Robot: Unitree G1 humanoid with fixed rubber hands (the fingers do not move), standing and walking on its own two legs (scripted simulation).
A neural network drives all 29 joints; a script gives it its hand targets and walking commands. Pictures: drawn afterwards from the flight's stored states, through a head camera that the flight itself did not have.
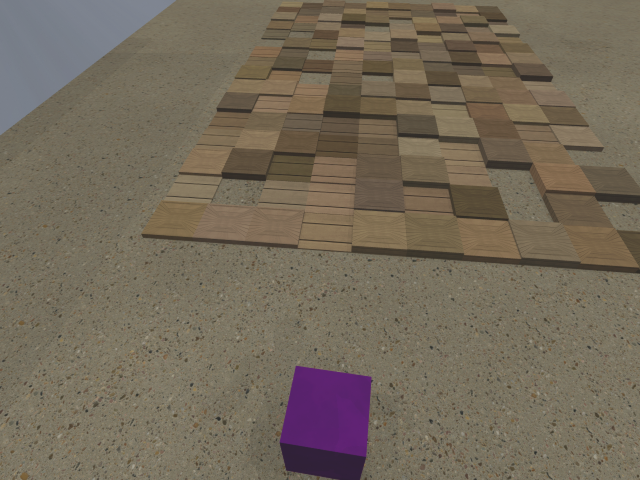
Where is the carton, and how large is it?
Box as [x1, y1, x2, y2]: [280, 366, 371, 479]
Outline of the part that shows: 296,366 280,438 280,445 286,470 338,479 359,479 366,452 371,377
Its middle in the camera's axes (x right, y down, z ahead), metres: +0.02 +0.51 +1.08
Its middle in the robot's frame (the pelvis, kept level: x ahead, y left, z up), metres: +0.44 +0.00 -0.66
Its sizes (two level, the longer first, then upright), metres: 0.210 0.200 0.250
